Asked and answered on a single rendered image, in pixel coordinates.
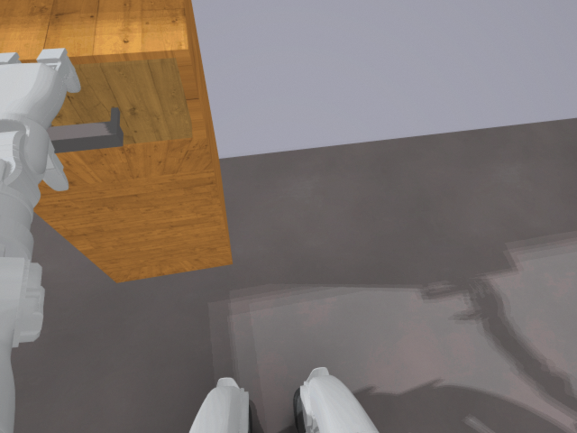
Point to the drawer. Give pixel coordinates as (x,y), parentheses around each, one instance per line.
(148,93)

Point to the robot left thigh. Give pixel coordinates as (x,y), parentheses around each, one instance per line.
(224,410)

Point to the handle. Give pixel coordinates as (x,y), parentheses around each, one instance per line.
(82,137)

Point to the cabinet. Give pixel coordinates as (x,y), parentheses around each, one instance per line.
(141,210)

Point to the robot left upper arm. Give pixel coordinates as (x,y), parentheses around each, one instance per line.
(21,316)

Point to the left robot hand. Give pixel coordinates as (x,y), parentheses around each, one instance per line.
(37,91)

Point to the robot thigh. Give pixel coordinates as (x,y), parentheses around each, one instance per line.
(224,410)
(329,405)

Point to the robot left forearm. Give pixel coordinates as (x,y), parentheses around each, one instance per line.
(24,146)

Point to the robot right thigh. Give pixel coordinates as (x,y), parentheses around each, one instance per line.
(329,405)

